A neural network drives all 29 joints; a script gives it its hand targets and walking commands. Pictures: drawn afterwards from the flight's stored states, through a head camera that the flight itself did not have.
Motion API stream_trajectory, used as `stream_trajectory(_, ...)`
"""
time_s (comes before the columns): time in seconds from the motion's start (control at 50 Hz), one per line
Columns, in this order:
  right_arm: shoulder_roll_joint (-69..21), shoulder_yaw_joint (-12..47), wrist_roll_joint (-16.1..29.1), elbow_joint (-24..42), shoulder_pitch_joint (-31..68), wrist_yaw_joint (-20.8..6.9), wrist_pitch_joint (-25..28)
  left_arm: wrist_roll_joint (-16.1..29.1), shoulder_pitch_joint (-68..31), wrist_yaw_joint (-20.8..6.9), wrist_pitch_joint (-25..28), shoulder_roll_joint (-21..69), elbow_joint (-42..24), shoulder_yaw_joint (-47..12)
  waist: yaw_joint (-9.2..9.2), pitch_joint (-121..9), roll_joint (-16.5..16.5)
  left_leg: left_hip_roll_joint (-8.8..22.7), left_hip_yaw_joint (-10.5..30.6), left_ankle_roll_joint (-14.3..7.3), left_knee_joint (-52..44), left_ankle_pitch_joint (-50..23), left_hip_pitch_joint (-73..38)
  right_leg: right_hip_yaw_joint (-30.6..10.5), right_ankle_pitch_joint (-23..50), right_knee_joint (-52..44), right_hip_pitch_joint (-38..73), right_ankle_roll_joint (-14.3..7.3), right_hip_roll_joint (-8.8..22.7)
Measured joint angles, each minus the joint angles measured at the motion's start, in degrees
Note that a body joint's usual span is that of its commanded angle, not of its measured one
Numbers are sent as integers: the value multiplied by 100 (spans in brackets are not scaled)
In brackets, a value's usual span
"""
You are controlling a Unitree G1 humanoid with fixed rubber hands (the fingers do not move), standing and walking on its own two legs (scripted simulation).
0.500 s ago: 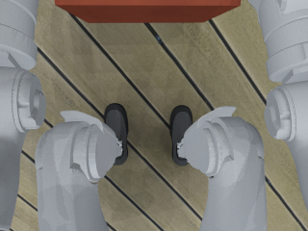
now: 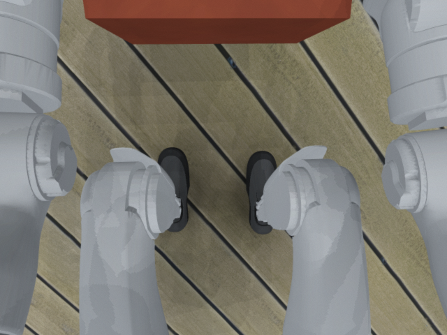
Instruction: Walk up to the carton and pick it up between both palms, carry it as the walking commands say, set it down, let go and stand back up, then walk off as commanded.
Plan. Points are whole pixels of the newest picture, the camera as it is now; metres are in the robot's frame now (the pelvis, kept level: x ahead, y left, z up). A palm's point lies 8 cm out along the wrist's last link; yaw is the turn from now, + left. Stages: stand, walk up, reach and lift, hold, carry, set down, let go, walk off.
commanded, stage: reach and lift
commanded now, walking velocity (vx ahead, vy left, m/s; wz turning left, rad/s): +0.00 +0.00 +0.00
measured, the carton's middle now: out of the picture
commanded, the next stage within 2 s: none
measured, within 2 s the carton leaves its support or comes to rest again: neither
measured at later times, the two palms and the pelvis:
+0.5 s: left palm out of the picture +0.56 +0.20 -0.05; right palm out of the picture +0.56 -0.17 -0.05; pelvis -0.01 +0.00 +0.04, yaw +0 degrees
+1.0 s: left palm out of the picture +0.54 +0.19 +0.02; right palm out of the picture +0.54 -0.18 +0.01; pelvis -0.02 +0.00 +0.09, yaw +1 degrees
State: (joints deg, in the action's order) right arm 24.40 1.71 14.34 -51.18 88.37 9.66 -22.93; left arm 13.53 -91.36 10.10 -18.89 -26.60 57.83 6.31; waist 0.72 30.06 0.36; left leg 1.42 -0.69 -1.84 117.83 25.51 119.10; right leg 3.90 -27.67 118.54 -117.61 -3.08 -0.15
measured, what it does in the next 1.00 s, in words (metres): rises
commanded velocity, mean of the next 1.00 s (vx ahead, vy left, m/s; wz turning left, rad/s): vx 0.00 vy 0.00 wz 0.00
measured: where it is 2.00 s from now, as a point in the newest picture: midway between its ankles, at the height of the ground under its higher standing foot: (218, 205)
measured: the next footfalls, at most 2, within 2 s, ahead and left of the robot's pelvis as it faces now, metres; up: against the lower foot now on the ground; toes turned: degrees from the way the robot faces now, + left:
none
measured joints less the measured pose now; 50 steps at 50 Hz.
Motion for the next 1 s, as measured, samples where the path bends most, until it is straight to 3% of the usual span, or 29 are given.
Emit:
stream_trajectory(0.14,-15,-756,-596,-8,200,-344,-29,-420,-288,1,13,266,-2,580,-3,-35,31,-18,2,-23,-318,-173,-47,-14,172,-328,58,30,-4)
stream_trajectory(0.42,-104,-650,-542,858,-302,-328,-878,-485,513,91,-769,373,-1077,635,-37,19,43,-34,1,39,-710,-164,-570,-53,174,-678,527,41,-45)
stream_trajectory(0.66,-379,-1223,-1154,859,-306,-222,-791,-893,309,122,-775,633,-1078,1011,-37,-15,61,-97,3,5,-1183,-365,-997,-86,358,-1184,1001,100,-45)
stream_trajectory(0.86,-383,-1179,-1097,999,-456,-151,-1064,-920,728,273,-997,816,-1457,973,-37,7,77,-123,5,8,-1513,-398,-1329,-109,395,-1511,1331,133,-51)
stream_trajectory(1.0,-401,-1179,-1098,1011,-674,-173,-980,-921,810,324,-1123,879,-1567,941,-37,3,79,-130,6,40,-1736,-405,-1819,-124,395,-1706,1795,125,-61)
